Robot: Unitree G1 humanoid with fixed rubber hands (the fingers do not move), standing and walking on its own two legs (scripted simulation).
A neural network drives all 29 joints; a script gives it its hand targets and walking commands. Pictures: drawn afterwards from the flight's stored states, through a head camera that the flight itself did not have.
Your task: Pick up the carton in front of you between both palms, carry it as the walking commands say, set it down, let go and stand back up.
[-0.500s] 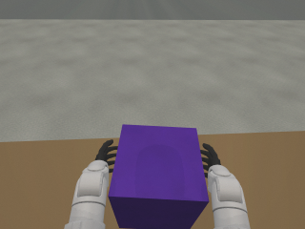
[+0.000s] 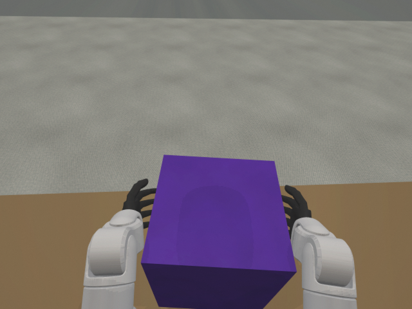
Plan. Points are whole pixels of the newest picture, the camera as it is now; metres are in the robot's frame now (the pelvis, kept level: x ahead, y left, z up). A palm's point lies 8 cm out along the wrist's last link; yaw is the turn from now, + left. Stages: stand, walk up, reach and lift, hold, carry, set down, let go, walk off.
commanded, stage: carry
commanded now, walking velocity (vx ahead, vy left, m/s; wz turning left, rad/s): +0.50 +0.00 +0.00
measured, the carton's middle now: (213, 237) +0.28 +0.00 +0.02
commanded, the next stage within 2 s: none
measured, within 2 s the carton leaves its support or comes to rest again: neither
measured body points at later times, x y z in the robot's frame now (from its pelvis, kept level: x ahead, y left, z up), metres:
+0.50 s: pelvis +0.27 -0.05 -0.01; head +0.29 -0.05 +0.44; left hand +0.55 +0.11 +0.05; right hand +0.56 -0.19 +0.04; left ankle +0.18 +0.08 -0.66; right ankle +0.30 -0.12 -0.75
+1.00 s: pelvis +0.58 +0.00 -0.01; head +0.61 +0.01 +0.44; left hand +0.90 +0.13 +0.06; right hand +0.87 -0.18 +0.07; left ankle +0.60 +0.06 -0.75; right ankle +0.56 -0.12 -0.69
